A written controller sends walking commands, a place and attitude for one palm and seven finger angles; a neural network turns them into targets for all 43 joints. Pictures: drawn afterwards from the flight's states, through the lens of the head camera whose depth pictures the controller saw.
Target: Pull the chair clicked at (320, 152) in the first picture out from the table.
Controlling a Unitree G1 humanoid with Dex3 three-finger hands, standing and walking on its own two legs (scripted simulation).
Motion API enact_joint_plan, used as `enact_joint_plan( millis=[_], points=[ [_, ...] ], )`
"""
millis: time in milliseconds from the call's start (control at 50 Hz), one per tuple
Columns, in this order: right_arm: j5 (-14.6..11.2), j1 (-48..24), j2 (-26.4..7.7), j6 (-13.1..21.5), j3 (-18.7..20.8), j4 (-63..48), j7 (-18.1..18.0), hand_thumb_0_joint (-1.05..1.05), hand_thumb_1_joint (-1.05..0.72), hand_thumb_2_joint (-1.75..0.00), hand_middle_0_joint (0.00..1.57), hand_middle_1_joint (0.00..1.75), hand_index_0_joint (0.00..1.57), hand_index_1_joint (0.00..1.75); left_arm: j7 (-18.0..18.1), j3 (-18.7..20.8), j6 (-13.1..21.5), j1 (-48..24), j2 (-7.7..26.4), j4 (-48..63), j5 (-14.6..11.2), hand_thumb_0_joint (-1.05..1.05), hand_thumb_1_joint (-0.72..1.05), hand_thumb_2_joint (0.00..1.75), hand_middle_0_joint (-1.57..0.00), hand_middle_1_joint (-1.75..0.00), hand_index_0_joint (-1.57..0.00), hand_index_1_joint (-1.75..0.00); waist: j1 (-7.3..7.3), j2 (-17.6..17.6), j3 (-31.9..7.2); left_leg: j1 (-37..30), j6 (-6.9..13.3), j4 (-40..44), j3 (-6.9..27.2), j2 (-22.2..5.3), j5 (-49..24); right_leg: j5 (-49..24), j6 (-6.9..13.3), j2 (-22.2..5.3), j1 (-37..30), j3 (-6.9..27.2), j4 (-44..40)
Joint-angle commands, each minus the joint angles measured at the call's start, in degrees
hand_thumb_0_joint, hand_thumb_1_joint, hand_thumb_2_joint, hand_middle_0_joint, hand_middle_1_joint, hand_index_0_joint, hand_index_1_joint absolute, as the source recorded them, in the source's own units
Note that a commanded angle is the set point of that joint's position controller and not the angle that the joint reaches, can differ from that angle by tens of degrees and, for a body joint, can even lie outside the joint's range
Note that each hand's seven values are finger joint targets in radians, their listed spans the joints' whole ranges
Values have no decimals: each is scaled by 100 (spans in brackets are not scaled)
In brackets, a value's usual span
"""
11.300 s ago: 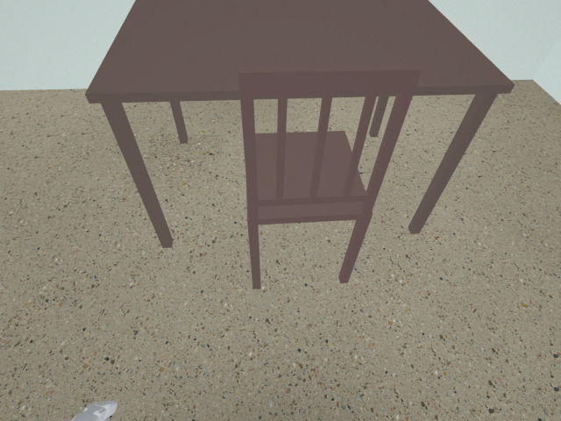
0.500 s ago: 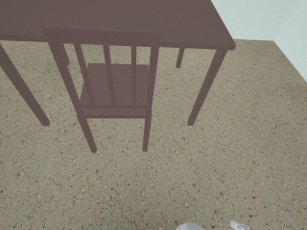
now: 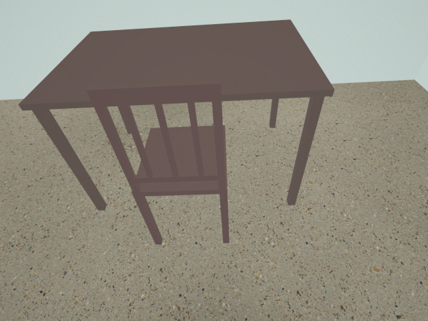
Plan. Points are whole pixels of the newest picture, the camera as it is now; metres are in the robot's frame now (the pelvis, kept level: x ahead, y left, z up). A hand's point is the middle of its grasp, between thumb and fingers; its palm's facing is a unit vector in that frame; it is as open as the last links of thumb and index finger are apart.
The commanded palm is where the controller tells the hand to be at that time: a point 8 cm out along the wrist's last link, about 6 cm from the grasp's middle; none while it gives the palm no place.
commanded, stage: take the last steps up to it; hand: left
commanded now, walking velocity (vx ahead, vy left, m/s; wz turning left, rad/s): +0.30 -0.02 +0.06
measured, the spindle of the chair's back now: (167, 143) +0.68 +0.20 -0.09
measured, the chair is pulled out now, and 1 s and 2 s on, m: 0.00 0.00 0.00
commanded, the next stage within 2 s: come to a stop and stand still in 0.58 s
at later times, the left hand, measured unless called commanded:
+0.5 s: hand out of the picture +0.03 +0.20 -0.19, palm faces +0.11 -0.99 -0.12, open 7.4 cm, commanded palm none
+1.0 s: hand (148, 265) +0.30 +0.20 -0.17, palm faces +0.04 -0.97 -0.24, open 7.3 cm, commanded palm none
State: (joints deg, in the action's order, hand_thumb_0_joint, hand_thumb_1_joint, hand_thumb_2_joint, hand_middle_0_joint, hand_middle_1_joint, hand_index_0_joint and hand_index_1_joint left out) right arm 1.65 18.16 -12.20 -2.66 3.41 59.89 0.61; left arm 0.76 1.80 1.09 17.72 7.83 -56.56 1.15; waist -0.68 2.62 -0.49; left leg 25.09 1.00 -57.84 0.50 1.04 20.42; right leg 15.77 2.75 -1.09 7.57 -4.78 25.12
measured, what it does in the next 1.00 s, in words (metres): walks ahead: left foot, then right foot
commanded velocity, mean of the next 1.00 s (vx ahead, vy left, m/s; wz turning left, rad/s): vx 0.07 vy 0.00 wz -0.01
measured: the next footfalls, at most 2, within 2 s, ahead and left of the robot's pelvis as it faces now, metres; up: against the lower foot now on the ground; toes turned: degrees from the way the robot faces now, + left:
left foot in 0.38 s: +0.18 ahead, +0.16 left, +0.00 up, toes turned +8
right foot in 0.78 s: +0.32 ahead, -0.08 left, +0.00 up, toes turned -6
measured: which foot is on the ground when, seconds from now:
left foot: up 0.00-0.36, down 0.38-0.80, up 0.82-1.00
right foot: down 0.00-0.38, up 0.40-0.76, down 0.78-1.00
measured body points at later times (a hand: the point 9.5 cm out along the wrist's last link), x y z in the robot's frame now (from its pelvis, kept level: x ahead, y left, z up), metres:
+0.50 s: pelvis +0.13 +0.05 -0.01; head +0.15 +0.07 +0.44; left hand +0.03 +0.25 -0.17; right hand +0.23 -0.16 -0.15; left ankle +0.14 +0.15 -0.74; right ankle +0.05 -0.06 -0.68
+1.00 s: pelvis +0.21 +0.02 -0.01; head +0.25 +0.00 +0.44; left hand +0.30 +0.25 -0.15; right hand +0.21 -0.20 -0.18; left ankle +0.17 +0.15 -0.70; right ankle +0.28 -0.08 -0.74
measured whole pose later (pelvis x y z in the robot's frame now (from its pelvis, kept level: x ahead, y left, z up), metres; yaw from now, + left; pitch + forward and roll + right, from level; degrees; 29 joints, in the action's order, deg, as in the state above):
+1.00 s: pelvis +0.21 +0.02 -0.01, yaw +2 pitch -2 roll +1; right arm -0.1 14.1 -9.0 -2.5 2.7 62.5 -2.1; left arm 2.3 2.1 0.1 6.1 7.5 -58.5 1.4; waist -1.2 1.5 6.3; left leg 17.9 -1.8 -49.5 -2.0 -0.3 30.6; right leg 9.9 2.3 -3.7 18.4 -6.5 30.1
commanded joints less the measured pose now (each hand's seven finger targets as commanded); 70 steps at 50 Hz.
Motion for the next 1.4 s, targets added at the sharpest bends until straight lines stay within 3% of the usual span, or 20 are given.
enact_joint_plan(
  millis=[0,260,320,340,360,380,440,520,680,740,780,800,820,900,1080,1100,1160,1240,1300,1380],
  points=[
    [30,-49,-185,171,126,-284,48,0,-90,-90,20,30,20,30,44,154,237,215,746,104,-27,0,90,90,-20,-30,-20,-30,-29,-946,883,861,-146,-603,15,-406,-837,891,298,-1270,463,1049,-1951],
    [-36,-1147,181,489,-39,-454,58,0,-90,-90,20,30,20,30,78,149,307,1397,670,-763,68,0,90,90,-20,-30,-20,-30,397,-1064,698,418,-26,1955,-587,-438,-297,-1735,657,-1432,-598,787,-1164],
    [-19,-98,43,605,-21,-75,-49,0,-90,-90,20,30,20,30,57,155,266,1178,622,-811,-1,0,90,90,-20,-30,-20,-30,-117,-815,348,-1593,105,3063,-804,-100,-953,-2265,383,-1019,171,392,115],
    [5,626,-308,657,57,148,-115,0,-90,-90,20,30,20,30,34,121,264,1251,445,-799,-38,0,90,90,-20,-30,-20,-30,-382,-179,-205,-2870,269,3287,-186,-642,-1147,-1806,185,-730,813,177,1366],
    [35,1203,-935,682,194,262,-183,0,-90,-90,20,30,20,30,-1,59,271,1368,148,-693,-92,0,90,90,-20,-30,-20,-30,-491,1208,-710,-3852,817,3624,1794,-2208,-1751,664,-115,-77,2131,-326,2893],
    [-52,1365,-1095,594,205,271,-231,0,-90,-90,20,30,20,30,23,41,245,1022,292,-514,-55,0,90,90,-20,-30,-20,-30,-528,997,-629,-3626,1160,4073,2337,-2711,-1949,1803,-97,-41,2539,108,3786],
    [-37,242,-352,619,14,73,-270,0,-90,-90,20,30,20,30,-31,138,148,507,251,-566,21,0,90,90,-20,-30,-20,-30,-174,555,591,-1817,999,4466,1194,-2152,-1776,867,-138,-568,2556,396,4256],
    [-35,-72,-137,717,-12,-52,-278,0,-90,-90,20,30,20,30,-71,149,1,743,20,-581,30,0,90,90,-20,-30,-20,-30,181,287,411,-1354,904,4491,192,-1759,-2647,275,-315,-580,2050,262,3526],
    [28,-143,-382,558,20,-51,-251,0,-90,-90,20,30,20,30,-99,141,-15,-217,277,-120,23,0,90,90,-20,-30,-20,-30,70,502,668,-1389,838,4013,9,-1642,-2807,-103,-308,-318,1400,-49,1294],
    [-46,-116,-183,495,-70,10,-255,0,-90,-90,20,30,20,30,-2,174,119,547,693,-406,22,0,90,90,-20,-30,-20,-30,433,-462,-64,-1135,117,2654,-409,-936,-2157,-2772,-321,-596,-358,436,-33],
    [-162,374,14,362,-76,38,-266,0,-90,-90,20,30,20,30,53,174,178,433,1266,-392,-23,0,90,90,-20,-30,-20,-30,136,-1380,-534,-896,-243,1710,-471,-310,1193,-5899,639,-2133,-678,1588,-140],
    [-163,371,35,299,-48,91,-294,0,-90,-90,20,30,20,30,71,151,135,214,1279,-331,-18,0,90,90,-20,-30,-20,-30,78,-933,-358,-1017,-214,1451,-304,-321,1417,-6199,816,-2146,-331,1349,-130],
    [-176,353,78,221,-52,126,-299,0,-90,-90,20,30,20,30,119,183,124,-33,1262,-291,-17,0,90,90,-20,-30,-20,-30,63,-1495,-432,-924,-250,1171,-276,-377,1414,-6292,920,-2027,-270,1428,-57],
    [-171,136,68,97,-41,164,-300,0,-90,-90,20,30,20,30,239,231,-33,-461,1176,-140,16,0,90,90,-20,-30,-20,-30,145,-865,-429,-721,-295,708,-77,-289,1197,-5363,1029,-2002,-152,1239,-122],
    [-107,373,189,88,8,41,-182,0,-90,-90,20,30,20,30,216,342,-232,-870,1124,95,90,0,90,90,-20,-30,-20,-30,79,-1238,-278,-1264,-272,1980,-314,-178,196,-576,587,-1495,904,1106,-707],
    [-169,664,-394,240,93,-376,-173,0,-90,-90,20,30,20,30,443,266,-147,-846,1396,252,46,0,90,90,-20,-30,-20,-30,-425,-473,-1422,-1248,-332,2901,-549,-229,5,-3417,439,-1565,-453,1312,658],
    [-24,-220,-636,223,51,-905,-203,0,-90,-90,20,30,20,30,240,87,-338,-521,730,387,-79,0,90,90,-20,-30,-20,-30,80,1767,-74,-832,339,4277,830,-1419,-790,832,-216,-155,1444,1,1600],
    [-2,-834,-580,166,-45,-1244,-157,0,-90,-90,20,30,20,30,114,108,-435,-292,756,380,19,0,90,90,-20,-30,-20,-30,248,691,1162,844,676,4580,766,-1353,799,551,-121,-31,1230,462,2734],
    [10,-568,-652,181,-65,-1185,-146,0,-90,-90,20,30,20,30,61,56,-290,57,586,348,14,0,90,90,-20,-30,-20,-30,303,-330,1186,450,610,4281,687,-1279,1047,353,-126,-23,925,312,1322],
    [-73,21,-304,179,-149,-1020,-142,0,-90,-90,20,30,20,30,83,17,-80,-69,917,462,23,0,90,90,-20,-30,-20,-30,-171,-627,793,-1036,154,3114,48,-257,272,1580,455,-944,1931,2017,-823]
  ],
)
